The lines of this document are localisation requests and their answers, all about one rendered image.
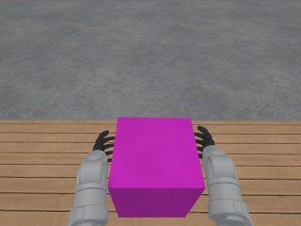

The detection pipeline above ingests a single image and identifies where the right robot hand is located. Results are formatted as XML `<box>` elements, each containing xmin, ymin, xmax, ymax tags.
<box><xmin>194</xmin><ymin>126</ymin><xmax>215</xmax><ymax>159</ymax></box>

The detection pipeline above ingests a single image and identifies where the left robot forearm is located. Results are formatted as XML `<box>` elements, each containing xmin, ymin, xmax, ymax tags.
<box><xmin>67</xmin><ymin>150</ymin><xmax>109</xmax><ymax>226</ymax></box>

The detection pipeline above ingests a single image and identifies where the carton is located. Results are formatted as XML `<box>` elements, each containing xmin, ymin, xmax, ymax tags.
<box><xmin>107</xmin><ymin>117</ymin><xmax>205</xmax><ymax>218</ymax></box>

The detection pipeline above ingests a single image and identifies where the right robot forearm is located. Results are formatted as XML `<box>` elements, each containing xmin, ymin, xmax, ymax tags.
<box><xmin>202</xmin><ymin>145</ymin><xmax>254</xmax><ymax>226</ymax></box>

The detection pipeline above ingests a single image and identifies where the left robot hand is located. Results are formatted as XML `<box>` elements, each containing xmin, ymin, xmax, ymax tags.
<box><xmin>92</xmin><ymin>130</ymin><xmax>115</xmax><ymax>163</ymax></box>

